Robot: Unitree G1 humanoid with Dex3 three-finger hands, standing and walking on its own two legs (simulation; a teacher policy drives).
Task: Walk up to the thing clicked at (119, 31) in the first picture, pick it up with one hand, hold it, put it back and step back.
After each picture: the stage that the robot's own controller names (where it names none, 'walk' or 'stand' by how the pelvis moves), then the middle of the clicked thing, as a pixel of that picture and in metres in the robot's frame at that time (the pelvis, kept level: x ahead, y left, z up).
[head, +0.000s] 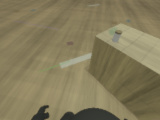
stand; (116, 36) +0.84 -0.26 +0.04
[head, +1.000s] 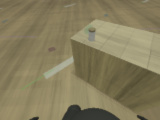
walk; (91, 34) +0.76 +0.04 +0.08
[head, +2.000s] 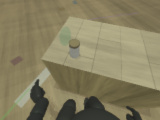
walk; (74, 49) +0.44 +0.14 +0.10
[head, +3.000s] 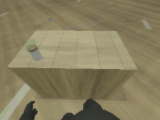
walk; (35, 53) +0.51 +0.39 +0.07
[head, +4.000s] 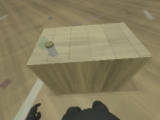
walk; (51, 49) +0.53 +0.29 +0.08
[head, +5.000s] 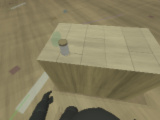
stand; (64, 47) +0.51 +0.21 +0.08
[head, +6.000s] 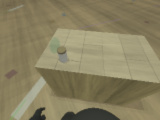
stand; (62, 55) +0.46 +0.22 +0.05
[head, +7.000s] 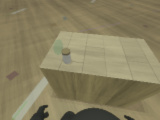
stand; (66, 56) +0.47 +0.20 +0.04
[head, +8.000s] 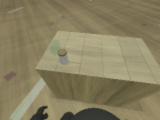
stand; (63, 57) +0.45 +0.22 +0.04
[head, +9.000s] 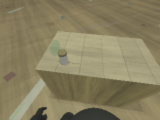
stand; (63, 57) +0.45 +0.22 +0.04
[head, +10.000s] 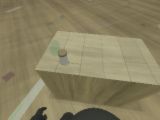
stand; (63, 57) +0.45 +0.22 +0.04
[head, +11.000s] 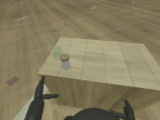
rise first; (65, 62) +0.43 +0.22 +0.04
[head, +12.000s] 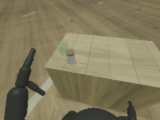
go down; (70, 57) +0.46 +0.20 +0.05
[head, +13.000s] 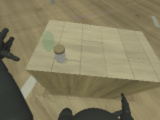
go down; (60, 54) +0.43 +0.19 +0.07
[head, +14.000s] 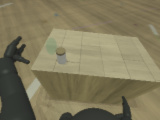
approach; (61, 56) +0.45 +0.20 +0.06
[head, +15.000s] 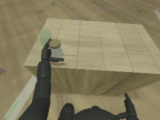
close; (56, 49) +0.45 +0.22 +0.09
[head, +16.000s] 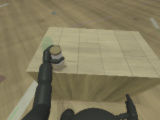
lift; (57, 55) +0.41 +0.21 +0.11
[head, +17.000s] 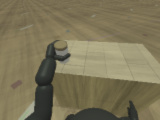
lift; (62, 52) +0.32 +0.17 +0.26
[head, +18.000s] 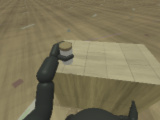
hold; (66, 53) +0.33 +0.15 +0.25
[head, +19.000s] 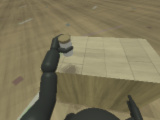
hold; (66, 46) +0.39 +0.16 +0.24
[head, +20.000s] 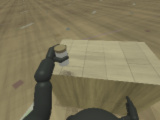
hold; (62, 55) +0.34 +0.18 +0.22
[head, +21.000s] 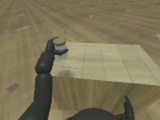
crouch; (61, 48) +0.37 +0.19 +0.26
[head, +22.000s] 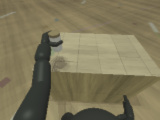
lower; (56, 41) +0.46 +0.21 +0.21
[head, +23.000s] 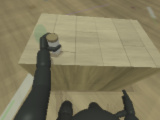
lower; (54, 44) +0.49 +0.21 +0.11
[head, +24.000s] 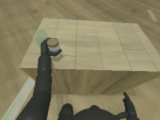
lower; (54, 48) +0.46 +0.21 +0.10
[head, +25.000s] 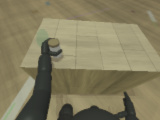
lower; (55, 48) +0.46 +0.21 +0.10
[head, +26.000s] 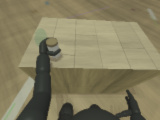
lower; (53, 48) +0.46 +0.21 +0.10
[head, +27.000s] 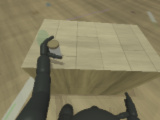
withdraw; (55, 50) +0.45 +0.22 +0.10
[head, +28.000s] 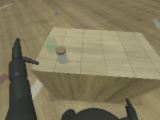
sink last; (61, 55) +0.44 +0.20 +0.08
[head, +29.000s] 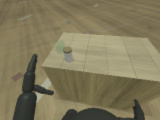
stand; (68, 54) +0.48 +0.21 +0.07
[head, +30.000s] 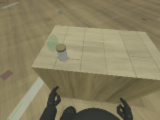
stand; (62, 53) +0.45 +0.21 +0.09
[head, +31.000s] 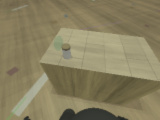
walk; (66, 51) +0.50 +0.21 +0.05
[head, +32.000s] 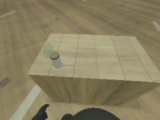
stand; (56, 60) +0.43 +0.25 +0.05
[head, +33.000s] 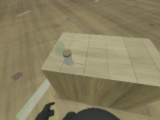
walk; (67, 57) +0.46 +0.18 +0.05
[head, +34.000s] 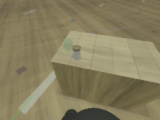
walk; (76, 52) +0.53 +0.13 +0.05
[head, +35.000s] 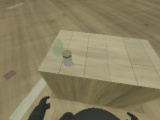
stand; (67, 58) +0.43 +0.18 +0.04
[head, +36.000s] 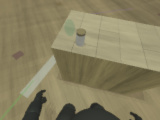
walk; (80, 37) +0.57 +0.11 +0.07
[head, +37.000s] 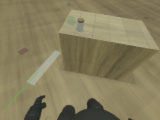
walk; (80, 25) +0.84 +0.13 +0.06
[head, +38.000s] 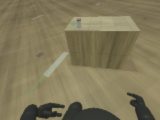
walk; (78, 23) +1.18 +0.26 +0.07
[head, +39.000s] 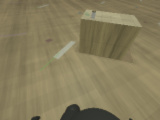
walk; (93, 14) +1.56 +0.09 +0.05
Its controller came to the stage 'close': yes
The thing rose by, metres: 0.22
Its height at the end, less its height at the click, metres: +0.00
